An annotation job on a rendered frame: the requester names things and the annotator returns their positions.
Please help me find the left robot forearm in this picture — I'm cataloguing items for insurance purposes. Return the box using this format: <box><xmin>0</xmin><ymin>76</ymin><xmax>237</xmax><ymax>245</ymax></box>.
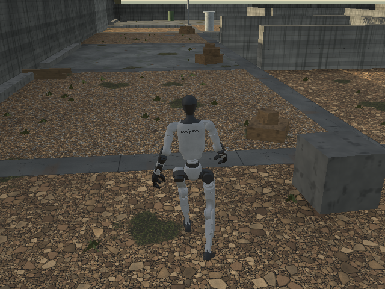
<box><xmin>153</xmin><ymin>147</ymin><xmax>167</xmax><ymax>175</ymax></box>

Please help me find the right robot upper arm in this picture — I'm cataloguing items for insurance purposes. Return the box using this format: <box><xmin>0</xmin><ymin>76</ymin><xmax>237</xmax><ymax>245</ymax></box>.
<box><xmin>203</xmin><ymin>120</ymin><xmax>223</xmax><ymax>152</ymax></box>

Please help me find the humanoid robot torso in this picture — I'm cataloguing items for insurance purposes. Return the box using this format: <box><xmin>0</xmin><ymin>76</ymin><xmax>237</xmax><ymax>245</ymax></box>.
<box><xmin>177</xmin><ymin>119</ymin><xmax>205</xmax><ymax>181</ymax></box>

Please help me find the robot right hand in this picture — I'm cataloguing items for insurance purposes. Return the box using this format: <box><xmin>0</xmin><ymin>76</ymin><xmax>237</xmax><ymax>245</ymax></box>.
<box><xmin>214</xmin><ymin>154</ymin><xmax>227</xmax><ymax>164</ymax></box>

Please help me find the robot left hand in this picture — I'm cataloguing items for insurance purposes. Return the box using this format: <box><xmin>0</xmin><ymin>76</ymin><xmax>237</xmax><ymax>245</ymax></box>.
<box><xmin>152</xmin><ymin>173</ymin><xmax>165</xmax><ymax>189</ymax></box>

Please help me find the right robot thigh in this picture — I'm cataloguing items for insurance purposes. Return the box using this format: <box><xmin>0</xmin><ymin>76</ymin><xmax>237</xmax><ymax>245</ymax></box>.
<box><xmin>201</xmin><ymin>169</ymin><xmax>215</xmax><ymax>219</ymax></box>

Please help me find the right robot forearm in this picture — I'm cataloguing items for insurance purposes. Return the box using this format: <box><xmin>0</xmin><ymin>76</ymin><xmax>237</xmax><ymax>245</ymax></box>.
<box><xmin>217</xmin><ymin>142</ymin><xmax>227</xmax><ymax>158</ymax></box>

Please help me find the left robot upper arm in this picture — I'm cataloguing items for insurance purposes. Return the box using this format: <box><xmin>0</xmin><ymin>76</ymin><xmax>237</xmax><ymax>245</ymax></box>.
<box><xmin>161</xmin><ymin>122</ymin><xmax>178</xmax><ymax>156</ymax></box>

